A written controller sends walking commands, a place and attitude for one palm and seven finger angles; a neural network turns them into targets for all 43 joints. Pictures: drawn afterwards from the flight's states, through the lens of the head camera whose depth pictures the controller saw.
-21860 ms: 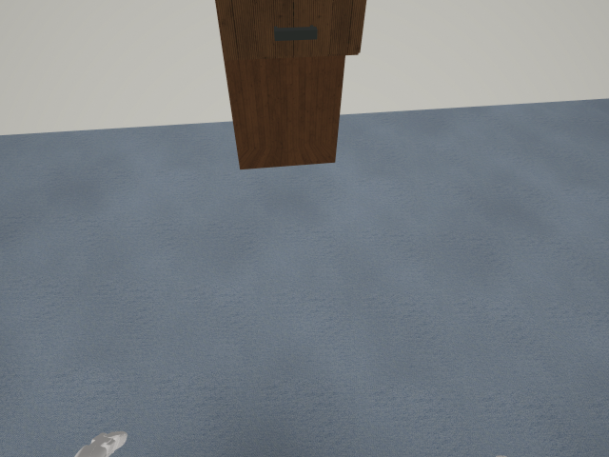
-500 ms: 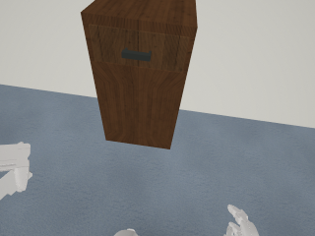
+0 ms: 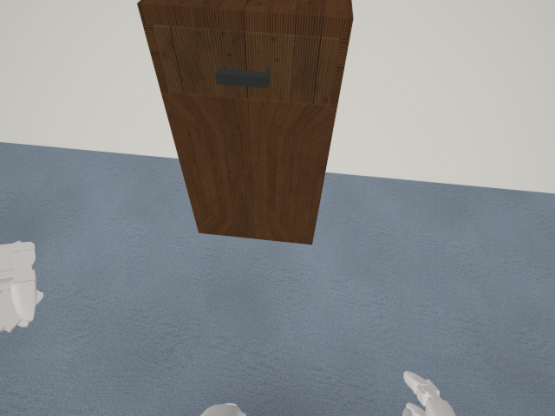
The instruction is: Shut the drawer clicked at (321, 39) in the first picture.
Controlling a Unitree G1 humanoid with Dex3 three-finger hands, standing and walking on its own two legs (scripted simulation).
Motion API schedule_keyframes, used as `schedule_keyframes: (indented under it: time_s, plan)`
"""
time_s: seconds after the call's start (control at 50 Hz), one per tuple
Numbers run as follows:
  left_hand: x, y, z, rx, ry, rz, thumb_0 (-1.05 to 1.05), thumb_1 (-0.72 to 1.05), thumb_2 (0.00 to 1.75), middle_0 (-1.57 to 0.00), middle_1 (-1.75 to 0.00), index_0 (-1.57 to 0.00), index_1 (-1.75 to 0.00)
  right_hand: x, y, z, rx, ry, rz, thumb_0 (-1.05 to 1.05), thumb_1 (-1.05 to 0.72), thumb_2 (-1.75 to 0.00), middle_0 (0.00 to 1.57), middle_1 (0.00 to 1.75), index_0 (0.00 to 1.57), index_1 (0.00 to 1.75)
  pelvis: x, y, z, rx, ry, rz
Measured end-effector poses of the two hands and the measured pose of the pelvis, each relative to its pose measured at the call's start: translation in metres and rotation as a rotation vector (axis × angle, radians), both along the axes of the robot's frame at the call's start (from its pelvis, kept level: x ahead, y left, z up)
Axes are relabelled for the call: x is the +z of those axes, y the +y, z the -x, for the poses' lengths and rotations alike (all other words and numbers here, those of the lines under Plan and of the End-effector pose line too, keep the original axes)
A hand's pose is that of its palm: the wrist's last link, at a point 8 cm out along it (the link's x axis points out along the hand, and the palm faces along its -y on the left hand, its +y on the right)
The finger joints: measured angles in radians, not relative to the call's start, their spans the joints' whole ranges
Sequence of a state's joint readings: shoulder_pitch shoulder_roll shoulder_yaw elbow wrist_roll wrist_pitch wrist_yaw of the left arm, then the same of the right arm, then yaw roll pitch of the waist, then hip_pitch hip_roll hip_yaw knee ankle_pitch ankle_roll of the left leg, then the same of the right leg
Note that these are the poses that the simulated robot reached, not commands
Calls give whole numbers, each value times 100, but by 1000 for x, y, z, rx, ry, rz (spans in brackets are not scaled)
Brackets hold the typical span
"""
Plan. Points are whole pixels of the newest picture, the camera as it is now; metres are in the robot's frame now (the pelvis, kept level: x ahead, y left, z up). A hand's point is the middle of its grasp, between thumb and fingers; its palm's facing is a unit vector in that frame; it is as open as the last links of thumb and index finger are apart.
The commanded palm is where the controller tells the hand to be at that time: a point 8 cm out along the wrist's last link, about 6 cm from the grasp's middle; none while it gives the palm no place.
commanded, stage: let the arm hang, fingers relaxed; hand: left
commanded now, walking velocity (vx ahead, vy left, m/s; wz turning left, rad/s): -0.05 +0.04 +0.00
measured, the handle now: (244, 74) +0.89 +0.15 +0.03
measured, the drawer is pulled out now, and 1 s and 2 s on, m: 0.00 0.00 0.00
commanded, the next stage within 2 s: look to check the result in 1.14 s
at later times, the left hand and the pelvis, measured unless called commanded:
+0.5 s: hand out of the picture +0.04 +0.20 -0.16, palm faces +0.14 -0.96 -0.24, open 4.1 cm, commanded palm none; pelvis -0.01 -0.01 +0.00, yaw +5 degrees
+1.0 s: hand out of the picture -0.06 +0.15 -0.16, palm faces +0.11 -0.98 -0.16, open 7.3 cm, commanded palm none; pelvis -0.03 +0.00 +0.01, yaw +4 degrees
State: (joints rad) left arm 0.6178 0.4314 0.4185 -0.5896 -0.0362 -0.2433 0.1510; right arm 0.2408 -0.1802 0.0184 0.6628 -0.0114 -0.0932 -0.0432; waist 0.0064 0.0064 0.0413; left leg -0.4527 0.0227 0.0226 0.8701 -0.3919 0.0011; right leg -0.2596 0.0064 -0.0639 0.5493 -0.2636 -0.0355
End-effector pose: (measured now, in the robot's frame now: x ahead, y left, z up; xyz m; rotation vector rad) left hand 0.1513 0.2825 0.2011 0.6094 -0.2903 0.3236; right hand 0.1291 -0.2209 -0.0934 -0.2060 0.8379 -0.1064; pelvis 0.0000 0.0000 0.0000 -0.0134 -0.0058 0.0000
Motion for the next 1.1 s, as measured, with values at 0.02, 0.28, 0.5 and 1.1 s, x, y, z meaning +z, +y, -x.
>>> schedule_keyframes:
  time_s: [0.02, 0.28, 0.5, 1.1]
  plan:
    - [-4, 4, -3, 23, 13, 22, 1, 88, 89, -141, -160, -141, -160, 1, -3, -2, -6, 8, 6, 2, -90, -90, 20, 30, 21, 30, 2, 1, -2, 0, -1, -5]
    - [-315, -64, 38, 173, 1188, 567, 1, 91, 90, -119, -141, -120, -140, -41, -28, 13, 11, 197, 7, 1, -90, -90, 20, 30, 20, 30, -15, -8, -5, 77, -9, -42]
    - [-332, -41, 126, 376, 1373, 649, 2, 90, 89, -80, -103, -80, -96, -40, -14, 80, -17, 446, 6, 1, -90, -90, 20, 30, 20, 30, 2, -10, 6, 96, -4, 1]
    - [-337, -83, 220, 400, 1616, 738, 1, 90, 89, -20, -31, -20, -30, -46, 18, 195, -103, 654, -75, 1, -90, -90, 20, 30, 20, 30, 11, 0, 28, 64, -20, -14]
